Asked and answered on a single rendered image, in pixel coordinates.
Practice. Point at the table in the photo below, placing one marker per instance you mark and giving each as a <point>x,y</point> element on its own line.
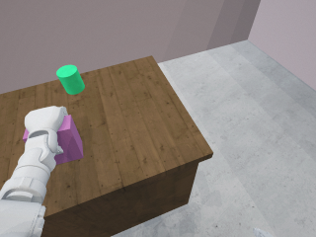
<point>141,149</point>

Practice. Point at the robot left hand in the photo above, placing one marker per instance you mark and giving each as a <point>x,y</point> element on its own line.
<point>49,117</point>

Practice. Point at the sponge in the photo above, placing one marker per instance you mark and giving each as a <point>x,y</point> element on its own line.
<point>68,139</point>

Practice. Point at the robot left upper arm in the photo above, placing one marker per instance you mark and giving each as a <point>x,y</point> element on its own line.
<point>21,218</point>

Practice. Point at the left robot forearm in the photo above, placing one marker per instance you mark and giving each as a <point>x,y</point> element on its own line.
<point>29,179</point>

